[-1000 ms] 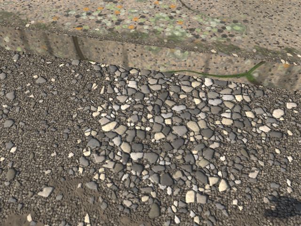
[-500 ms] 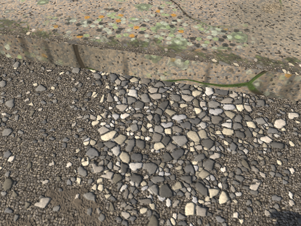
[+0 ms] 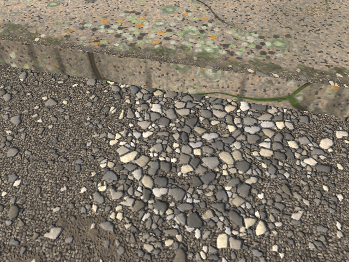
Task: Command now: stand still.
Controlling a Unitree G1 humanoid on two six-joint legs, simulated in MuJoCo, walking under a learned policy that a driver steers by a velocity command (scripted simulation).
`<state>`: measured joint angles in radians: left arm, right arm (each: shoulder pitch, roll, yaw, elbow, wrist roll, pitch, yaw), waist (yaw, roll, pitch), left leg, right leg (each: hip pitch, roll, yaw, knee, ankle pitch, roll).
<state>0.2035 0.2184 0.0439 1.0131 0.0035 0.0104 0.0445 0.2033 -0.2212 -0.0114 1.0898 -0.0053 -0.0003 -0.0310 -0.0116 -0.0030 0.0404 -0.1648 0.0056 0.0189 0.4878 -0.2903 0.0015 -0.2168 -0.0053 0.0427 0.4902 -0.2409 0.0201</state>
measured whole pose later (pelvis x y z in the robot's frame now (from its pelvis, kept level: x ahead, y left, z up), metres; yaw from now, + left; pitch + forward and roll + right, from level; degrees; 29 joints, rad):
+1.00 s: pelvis +0.00 +0.01 +0.00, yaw +0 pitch -1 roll +0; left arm 0.24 0.18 0.01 1.14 0.00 0.01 0.05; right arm 0.33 -0.17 0.00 1.09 0.00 -0.01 -0.04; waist 0.00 0.00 0.03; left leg -0.18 0.00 0.02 0.48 -0.29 0.01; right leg -0.23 -0.01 0.05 0.48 -0.24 0.03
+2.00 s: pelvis +0.37 +0.01 +0.00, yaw +0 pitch +1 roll +1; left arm 0.30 0.24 0.05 0.99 -0.03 -0.11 0.01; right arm 0.18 -0.24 -0.05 0.95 0.00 -0.10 0.04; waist -0.01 -0.03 0.04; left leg -0.30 -0.05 0.08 0.43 -0.14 0.08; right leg -0.45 -0.07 0.04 1.24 -0.32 -0.06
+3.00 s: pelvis +0.91 +0.02 -0.01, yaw +21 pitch +1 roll -1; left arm 0.30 0.23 0.06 0.93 0.02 -0.07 -0.01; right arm 0.14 -0.26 -0.07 0.84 -0.03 -0.03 0.03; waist 0.02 -0.01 0.07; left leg -0.39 -0.07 0.09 0.58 -0.21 0.13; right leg -0.28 -0.08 -0.09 1.16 -0.42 0.01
